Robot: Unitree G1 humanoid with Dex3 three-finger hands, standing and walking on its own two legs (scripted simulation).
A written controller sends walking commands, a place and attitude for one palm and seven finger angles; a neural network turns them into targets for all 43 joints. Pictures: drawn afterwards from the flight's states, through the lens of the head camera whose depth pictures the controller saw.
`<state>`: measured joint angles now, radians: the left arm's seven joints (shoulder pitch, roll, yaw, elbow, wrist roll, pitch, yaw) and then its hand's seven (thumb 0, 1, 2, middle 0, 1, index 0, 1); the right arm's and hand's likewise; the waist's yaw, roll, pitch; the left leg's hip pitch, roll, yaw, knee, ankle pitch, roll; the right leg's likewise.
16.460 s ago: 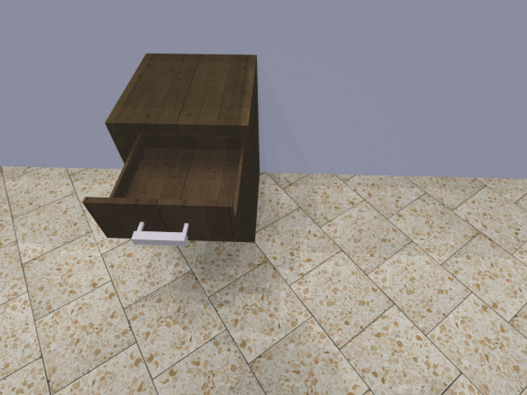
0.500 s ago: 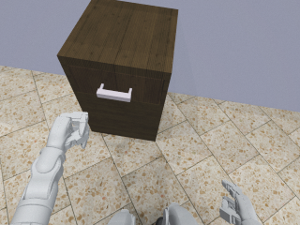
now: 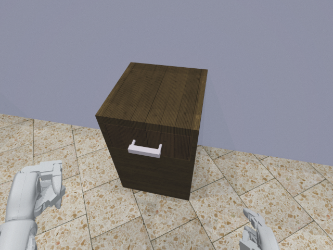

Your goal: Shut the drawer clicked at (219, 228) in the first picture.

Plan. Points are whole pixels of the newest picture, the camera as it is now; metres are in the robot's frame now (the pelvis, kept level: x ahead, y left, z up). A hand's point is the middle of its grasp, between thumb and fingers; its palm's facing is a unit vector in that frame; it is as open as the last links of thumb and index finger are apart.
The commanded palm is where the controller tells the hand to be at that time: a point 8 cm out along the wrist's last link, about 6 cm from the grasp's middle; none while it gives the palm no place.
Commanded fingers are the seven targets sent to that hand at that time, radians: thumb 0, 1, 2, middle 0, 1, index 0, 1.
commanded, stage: draw the hand back to the body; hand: left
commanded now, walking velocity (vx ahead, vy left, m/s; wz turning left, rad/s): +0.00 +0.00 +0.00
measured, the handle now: (145, 147) +0.57 +0.15 -0.24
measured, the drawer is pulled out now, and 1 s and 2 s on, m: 0.00 0.00 0.00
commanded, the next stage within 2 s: step back with the hand held close in 0.30 s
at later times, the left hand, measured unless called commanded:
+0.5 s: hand (35, 204) +0.15 +0.22 +0.18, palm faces +0.38 -0.83 -0.42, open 3.3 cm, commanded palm +0.10 +0.26 +0.18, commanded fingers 0.00 0.90 0.90 -1.40 -1.60 -1.40 -1.60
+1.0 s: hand out of the picture +0.12 +0.25 +0.18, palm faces +0.36 -0.79 -0.49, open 3.3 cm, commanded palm +0.07 +0.29 +0.18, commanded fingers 0.00 0.90 0.90 -1.40 -1.60 -1.40 -1.60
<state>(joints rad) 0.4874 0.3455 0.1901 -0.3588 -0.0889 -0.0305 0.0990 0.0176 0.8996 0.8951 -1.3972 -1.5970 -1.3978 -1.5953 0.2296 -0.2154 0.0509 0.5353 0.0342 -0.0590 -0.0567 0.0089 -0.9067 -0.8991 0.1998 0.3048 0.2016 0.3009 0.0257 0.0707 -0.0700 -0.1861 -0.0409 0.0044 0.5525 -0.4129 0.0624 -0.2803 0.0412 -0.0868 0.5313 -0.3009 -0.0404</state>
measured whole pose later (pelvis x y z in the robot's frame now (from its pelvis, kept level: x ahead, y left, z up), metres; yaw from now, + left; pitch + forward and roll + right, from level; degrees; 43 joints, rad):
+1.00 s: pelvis -0.07 +0.01 +0.00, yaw -1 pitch +1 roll +0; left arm 0.61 0.40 0.39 -0.51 -0.04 -0.25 0.13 0.02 0.89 0.89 -1.40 -1.60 -1.40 -1.59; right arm 0.21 -0.24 -0.02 0.58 0.01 -0.06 -0.05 0.01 -0.91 -0.90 0.20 0.30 0.20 0.30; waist 0.00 0.03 -0.02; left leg -0.23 -0.08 0.05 0.49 -0.28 0.09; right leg -0.34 0.00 -0.04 0.49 -0.16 -0.02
